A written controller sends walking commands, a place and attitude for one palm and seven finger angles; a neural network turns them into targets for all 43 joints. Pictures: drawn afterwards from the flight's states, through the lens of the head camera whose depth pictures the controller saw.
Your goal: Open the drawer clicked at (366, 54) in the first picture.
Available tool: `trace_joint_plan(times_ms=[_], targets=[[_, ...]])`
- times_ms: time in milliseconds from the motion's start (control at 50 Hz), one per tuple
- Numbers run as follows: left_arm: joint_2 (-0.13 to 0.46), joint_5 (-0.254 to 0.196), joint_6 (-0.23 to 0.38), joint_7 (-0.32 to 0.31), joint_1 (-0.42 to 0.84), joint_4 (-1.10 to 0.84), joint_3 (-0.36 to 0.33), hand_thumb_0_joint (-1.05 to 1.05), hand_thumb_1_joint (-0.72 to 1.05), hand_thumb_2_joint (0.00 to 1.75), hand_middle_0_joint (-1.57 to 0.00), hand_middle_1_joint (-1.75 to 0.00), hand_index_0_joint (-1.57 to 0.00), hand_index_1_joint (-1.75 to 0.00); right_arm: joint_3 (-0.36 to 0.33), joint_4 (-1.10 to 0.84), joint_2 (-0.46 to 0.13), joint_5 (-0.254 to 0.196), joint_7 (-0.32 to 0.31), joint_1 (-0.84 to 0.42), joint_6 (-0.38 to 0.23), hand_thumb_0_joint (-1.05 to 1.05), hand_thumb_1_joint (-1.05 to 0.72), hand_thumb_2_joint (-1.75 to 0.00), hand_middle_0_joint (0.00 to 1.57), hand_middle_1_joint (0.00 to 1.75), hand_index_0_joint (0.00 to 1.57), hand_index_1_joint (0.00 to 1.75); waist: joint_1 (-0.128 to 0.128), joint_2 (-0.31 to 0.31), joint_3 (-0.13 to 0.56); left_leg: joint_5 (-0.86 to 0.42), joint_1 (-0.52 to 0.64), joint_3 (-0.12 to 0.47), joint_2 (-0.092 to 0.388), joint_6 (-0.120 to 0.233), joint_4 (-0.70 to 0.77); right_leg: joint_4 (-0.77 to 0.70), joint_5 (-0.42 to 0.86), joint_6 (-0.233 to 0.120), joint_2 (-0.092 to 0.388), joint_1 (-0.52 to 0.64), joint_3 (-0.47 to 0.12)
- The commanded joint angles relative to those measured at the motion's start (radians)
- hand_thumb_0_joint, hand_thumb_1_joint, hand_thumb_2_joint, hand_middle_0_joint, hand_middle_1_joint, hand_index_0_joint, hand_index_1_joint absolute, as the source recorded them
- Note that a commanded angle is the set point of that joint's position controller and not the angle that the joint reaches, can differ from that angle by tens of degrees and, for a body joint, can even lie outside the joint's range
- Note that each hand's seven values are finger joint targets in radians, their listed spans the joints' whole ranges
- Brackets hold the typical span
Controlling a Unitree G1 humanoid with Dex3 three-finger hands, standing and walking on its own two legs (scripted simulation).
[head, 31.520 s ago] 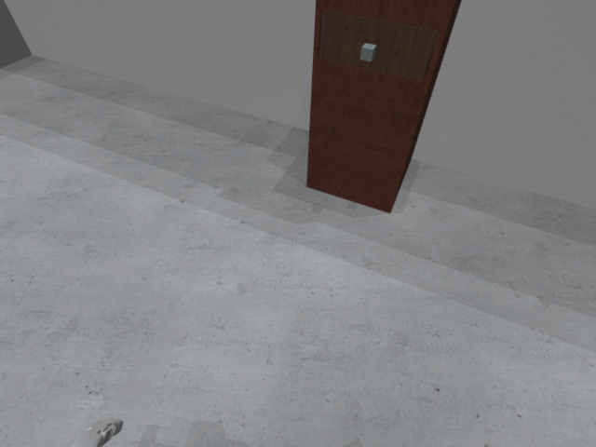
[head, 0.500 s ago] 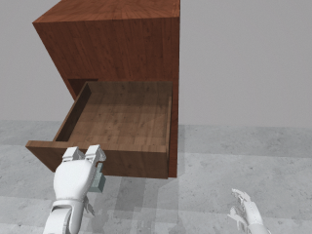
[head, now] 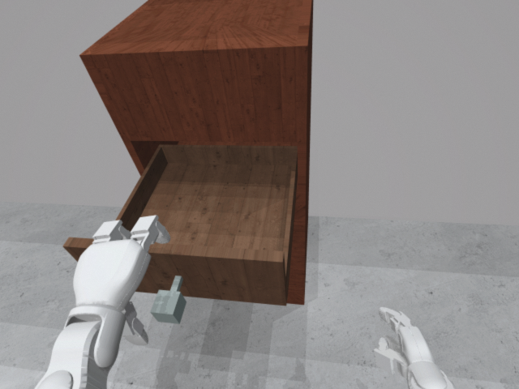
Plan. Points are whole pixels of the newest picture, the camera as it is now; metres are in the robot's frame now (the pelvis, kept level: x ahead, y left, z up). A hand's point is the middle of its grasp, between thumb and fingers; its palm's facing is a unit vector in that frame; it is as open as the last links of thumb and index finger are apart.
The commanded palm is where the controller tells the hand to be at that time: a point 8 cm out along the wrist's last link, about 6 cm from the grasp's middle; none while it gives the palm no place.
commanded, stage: lift the hand off the handle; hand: left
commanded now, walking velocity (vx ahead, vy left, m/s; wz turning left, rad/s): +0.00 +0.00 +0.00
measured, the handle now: (172, 296) +0.26 +0.22 -0.03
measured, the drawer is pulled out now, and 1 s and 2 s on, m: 0.30 0.30 0.30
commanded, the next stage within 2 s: draw the hand back to the body in 0.36 s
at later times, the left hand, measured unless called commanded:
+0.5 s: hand (130, 274) +0.22 +0.21 +0.12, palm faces +0.07 -0.12 -0.99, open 13.8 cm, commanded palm +0.18 +0.21 +0.18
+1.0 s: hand (104, 286) +0.20 +0.24 +0.12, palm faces +0.09 -0.08 -0.99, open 13.8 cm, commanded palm +0.16 +0.25 +0.18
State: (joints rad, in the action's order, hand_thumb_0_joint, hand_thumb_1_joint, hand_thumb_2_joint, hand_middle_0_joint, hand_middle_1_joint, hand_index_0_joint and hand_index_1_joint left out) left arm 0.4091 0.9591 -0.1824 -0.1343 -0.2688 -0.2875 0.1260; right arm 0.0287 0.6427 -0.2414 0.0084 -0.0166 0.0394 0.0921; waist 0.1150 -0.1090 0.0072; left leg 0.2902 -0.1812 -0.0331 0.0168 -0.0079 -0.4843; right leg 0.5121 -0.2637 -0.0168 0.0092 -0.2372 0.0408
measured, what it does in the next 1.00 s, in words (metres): stands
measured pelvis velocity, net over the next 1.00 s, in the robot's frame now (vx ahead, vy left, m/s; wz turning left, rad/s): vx -0.01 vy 0.00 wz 0.00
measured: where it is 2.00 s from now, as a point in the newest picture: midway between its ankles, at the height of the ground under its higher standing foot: outside the picture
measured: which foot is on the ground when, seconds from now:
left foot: down 0.00-1.00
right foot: down 0.00-1.00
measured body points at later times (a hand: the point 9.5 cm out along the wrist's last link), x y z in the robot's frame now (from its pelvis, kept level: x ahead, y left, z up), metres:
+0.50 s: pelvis -0.01 +0.00 +0.01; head -0.02 -0.05 +0.45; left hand +0.21 +0.22 +0.17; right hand +0.23 -0.19 -0.09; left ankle -0.02 +0.13 -0.74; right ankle +0.01 -0.11 -0.74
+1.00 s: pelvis -0.01 +0.00 +0.00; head -0.01 -0.04 +0.45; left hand +0.19 +0.24 +0.17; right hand +0.22 -0.20 -0.09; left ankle -0.02 +0.13 -0.74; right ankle +0.01 -0.11 -0.74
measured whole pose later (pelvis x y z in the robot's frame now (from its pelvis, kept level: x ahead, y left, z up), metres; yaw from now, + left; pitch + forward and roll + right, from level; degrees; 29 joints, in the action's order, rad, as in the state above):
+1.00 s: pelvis -0.01 +0.00 +0.00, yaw +0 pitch -2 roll +0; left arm 0.51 0.86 -0.07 -0.05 -0.35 -0.41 -0.01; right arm 0.03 0.62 -0.27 -0.01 -0.03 0.06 0.07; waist 0.11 -0.12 -0.03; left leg 0.24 -0.14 -0.03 0.01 0.00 -0.43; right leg 0.44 -0.21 -0.01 0.01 -0.19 0.04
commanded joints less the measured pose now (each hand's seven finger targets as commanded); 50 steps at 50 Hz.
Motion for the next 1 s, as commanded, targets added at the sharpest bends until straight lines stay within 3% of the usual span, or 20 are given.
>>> trace_joint_plan(times_ms=[0, 60, 80, 160, 180, 260, 280, 300, 380, 460, 480, 560, 580, 720, 760, 820, 860, 880, 960, 980], targets=[[0.188, 0.001, 0.033, -0.008, 0.187, -0.260, -0.138, 0.00, -0.50, 0.30, -0.30, -1.20, -0.30, -1.20, -0.023, -0.166, -0.071, -0.001, -0.012, -0.176, -0.046, 0.00, -0.90, -0.90, 0.20, 0.30, 0.20, 0.30, -0.003, 0.081, 0.188, -0.275, 0.038, 0.008, -0.034, 0.033, 0.071, -0.092, 0.244, -0.004, -0.016, 0.143, -0.039], [0.221, -0.010, 0.040, -0.007, 0.172, -0.297, -0.185, 0.00, -0.50, 0.30, -0.30, -1.20, -0.30, -1.20, -0.021, -0.178, -0.082, -0.009, -0.010, -0.193, -0.045, 0.00, -0.90, -0.90, 0.20, 0.30, 0.20, 0.30, 0.008, 0.046, 0.188, -0.277, 0.036, 0.012, -0.025, 0.024, 0.076, -0.095, 0.247, -0.007, -0.016, 0.158, -0.044], [0.155, 0.001, 0.037, -0.001, 0.176, -0.295, -0.123, 0.00, -0.50, 0.30, -0.30, -1.20, -0.30, -1.20, -0.011, -0.184, -0.063, -0.002, -0.002, -0.181, -0.049, 0.00, -0.90, -0.90, 0.20, 0.30, 0.20, 0.30, 0.014, 0.077, 0.199, -0.285, 0.032, 0.006, -0.033, 0.032, 0.077, -0.091, 0.236, -0.004, -0.007, 0.158, -0.027], [0.226, -0.031, 0.012, 0.015, 0.191, -0.295, -0.199, 0.00, -0.50, 0.30, -0.30, -1.20, -0.30, -1.20, -0.018, -0.179, -0.080, -0.021, 0.005, -0.212, -0.038, 0.00, -0.90, -0.90, 0.20, 0.30, 0.20, 0.30, 0.010, 0.067, 0.162, -0.280, 0.035, 0.012, -0.021, 0.022, 0.099, -0.106, 0.242, -0.007, -0.018, 0.169, -0.041], [0.165, -0.021, 0.006, 0.027, 0.215, -0.306, -0.133, 0.00, -0.50, 0.30, -0.30, -1.20, -0.30, -1.20, -0.010, -0.186, -0.070, -0.014, 0.012, -0.200, -0.042, 0.00, -0.90, -0.90, 0.20, 0.30, 0.20, 0.30, 0.013, 0.069, 0.181, -0.301, 0.037, 0.008, -0.030, 0.029, 0.099, -0.102, 0.249, -0.005, -0.008, 0.179, -0.030], [0.240, -0.059, -0.024, 0.058, 0.196, -0.291, -0.206, 0.00, -0.50, 0.30, -0.30, -1.20, -0.30, -1.20, -0.014, -0.185, -0.085, -0.030, 0.012, -0.230, -0.029, 0.00, -0.90, -0.90, 0.20, 0.30, 0.20, 0.30, 0.010, 0.059, 0.141, -0.276, 0.036, 0.009, -0.019, 0.024, 0.119, -0.119, 0.231, -0.003, -0.017, 0.183, -0.039], [0.172, -0.048, -0.027, 0.074, 0.193, -0.266, -0.137, 0.00, -0.50, 0.30, -0.30, -1.20, -0.30, -1.20, -0.003, -0.186, -0.075, -0.024, 0.020, -0.212, -0.031, 0.00, -0.90, -0.90, 0.20, 0.30, 0.20, 0.30, 0.008, 0.092, 0.140, -0.273, 0.026, 0.004, -0.026, 0.028, 0.122, -0.117, 0.210, -0.001, -0.010, 0.182, -0.022], [0.178, -0.056, -0.026, 0.084, 0.189, -0.239, -0.136, 0.00, -0.50, 0.30, -0.30, -1.20, -0.30, -1.20, -0.013, -0.166, -0.078, -0.030, 0.019, -0.208, -0.021, 0.00, -0.90, -0.90, 0.20, 0.30, 0.20, 0.30, -0.008, 0.095, 0.088, -0.259, 0.029, 0.006, -0.021, 0.025, 0.138, -0.136, 0.196, -0.001, -0.019, 0.158, -0.026], [0.184, -0.051, -0.008, 0.103, 0.223, -0.280, -0.133, 0.00, -0.50, 0.30, -0.30, -1.20, -0.30, -1.20, 0.001, -0.195, -0.083, -0.025, 0.019, -0.207, -0.031, 0.00, -0.90, -0.90, 0.20, 0.30, 0.20, 0.30, 0.003, 0.096, 0.144, -0.230, 0.024, 0.003, -0.025, 0.032, 0.131, -0.130, 0.159, 0.000, -0.010, 0.182, -0.024], [0.249, -0.041, 0.040, 0.070, 0.283, -0.314, -0.196, 0.00, -0.50, 0.30, -0.30, -1.20, -0.30, -1.20, -0.009, -0.189, -0.089, -0.024, 0.005, -0.213, -0.039, 0.00, -0.90, -0.90, 0.20, 0.30, 0.20, 0.30, -0.001, 0.056, 0.143, -0.190, 0.031, 0.012, -0.018, 0.027, 0.135, -0.146, 0.118, -0.003, -0.018, 0.162, -0.040], [0.199, -0.029, 0.056, 0.062, 0.256, -0.312, -0.160, 0.00, -0.50, 0.30, -0.30, -1.20, -0.30, -1.20, -0.001, -0.197, -0.075, -0.015, 0.008, -0.194, -0.051, 0.00, -0.90, -0.90, 0.20, 0.30, 0.20, 0.30, 0.016, 0.058, 0.184, -0.204, 0.038, 0.008, -0.028, 0.033, 0.129, -0.137, 0.110, -0.004, -0.009, 0.179, -0.028], [0.289, -0.051, 0.072, 0.028, 0.224, -0.283, -0.272, 0.00, -0.50, 0.30, -0.30, -1.20, -0.30, -1.20, -0.014, -0.175, -0.087, -0.019, 0.000, -0.198, -0.055, 0.00, -0.90, -0.90, 0.20, 0.30, 0.20, 0.30, 0.017, 0.036, 0.153, -0.197, 0.032, 0.015, -0.024, 0.022, 0.132, -0.150, 0.129, -0.007, -0.015, 0.172, -0.048], [0.241, -0.039, 0.071, 0.028, 0.211, -0.270, -0.235, 0.00, -0.50, 0.30, -0.30, -1.20, -0.30, -1.20, -0.009, -0.177, -0.074, -0.012, 0.005, -0.180, -0.062, 0.00, -0.90, -0.90, 0.20, 0.30, 0.20, 0.30, 0.025, 0.066, 0.178, -0.225, 0.033, 0.008, -0.032, 0.026, 0.121, -0.140, 0.147, -0.008, -0.005, 0.185, -0.038], [0.215, -0.091, 0.039, 0.070, 0.135, -0.263, -0.202, 0.00, -0.50, 0.30, -0.30, -1.20, -0.30, -1.20, -0.020, -0.182, -0.094, -0.025, 0.007, -0.193, -0.050, 0.00, -0.90, -0.90, 0.20, 0.30, 0.20, 0.30, -0.001, 0.092, 0.105, -0.210, 0.019, 0.003, -0.031, 0.028, 0.136, -0.153, 0.150, 0.005, -0.006, 0.158, -0.029], [0.274, -0.102, 0.043, 0.076, 0.131, -0.286, -0.256, 0.00, -0.50, 0.30, -0.30, -1.20, -0.30, -1.20, -0.019, -0.193, -0.103, -0.032, -0.002, -0.206, -0.057, 0.00, -0.90, -0.90, 0.20, 0.30, 0.20, 0.30, -0.005, 0.088, 0.106, -0.180, 0.017, 0.009, -0.024, 0.026, 0.128, -0.156, 0.121, 0.005, -0.008, 0.153, -0.044], [0.254, -0.082, 0.070, 0.076, 0.094, -0.300, -0.238, 0.00, -0.50, 0.30, -0.30, -1.20, -0.30, -1.20, -0.017, -0.195, -0.100, -0.019, -0.009, -0.177, -0.057, 0.00, -0.90, -0.90, 0.20, 0.30, 0.20, 0.30, 0.002, 0.096, 0.126, -0.190, 0.024, 0.000, -0.031, 0.032, 0.122, -0.155, 0.118, 0.009, 0.001, 0.151, -0.030], [0.316, -0.093, 0.092, 0.056, 0.121, -0.349, -0.303, 0.00, -0.50, 0.30, -0.30, -1.20, -0.30, -1.20, -0.019, -0.200, -0.110, -0.025, -0.016, -0.189, -0.067, 0.00, -0.90, -0.90, 0.20, 0.30, 0.20, 0.30, -0.001, 0.041, 0.129, -0.165, 0.029, 0.011, -0.019, 0.025, 0.121, -0.159, 0.097, 0.004, -0.005, 0.142, -0.043], [0.265, -0.081, 0.107, 0.051, 0.104, -0.355, -0.264, 0.00, -0.50, 0.30, -0.30, -1.20, -0.30, -1.20, -0.010, -0.208, -0.093, -0.014, -0.013, -0.161, -0.077, 0.00, -0.90, -0.90, 0.20, 0.30, 0.20, 0.30, 0.011, 0.060, 0.166, -0.198, 0.034, 0.011, -0.029, 0.030, 0.110, -0.142, 0.115, 0.002, 0.004, 0.156, -0.024], [0.336, -0.103, 0.118, 0.020, 0.035, -0.313, -0.371, 0.00, -0.50, 0.30, -0.30, -1.20, -0.30, -1.20, -0.025, -0.191, -0.105, -0.021, -0.020, -0.170, -0.076, 0.00, -0.90, -0.90, 0.20, 0.30, 0.20, 0.30, 0.010, 0.053, 0.118, -0.199, 0.026, 0.015, -0.021, 0.021, 0.103, -0.151, 0.141, 0.000, -0.003, 0.136, -0.045], [0.298, -0.091, 0.122, 0.020, 0.031, -0.320, -0.340, 0.00, -0.50, 0.30, -0.30, -1.20, -0.30, -1.20, -0.020, -0.194, -0.093, -0.013, -0.012, -0.147, -0.076, 0.00, -0.90, -0.90, 0.20, 0.30, 0.20, 0.30, 0.017, 0.061, 0.138, -0.213, 0.023, 0.010, -0.025, 0.022, 0.099, -0.141, 0.138, 0.000, 0.004, 0.140, -0.030]])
